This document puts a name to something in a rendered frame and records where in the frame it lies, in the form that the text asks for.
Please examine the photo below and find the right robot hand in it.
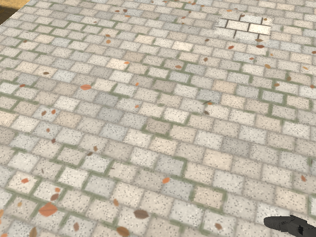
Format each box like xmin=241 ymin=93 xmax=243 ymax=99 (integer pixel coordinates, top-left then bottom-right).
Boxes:
xmin=264 ymin=214 xmax=316 ymax=237

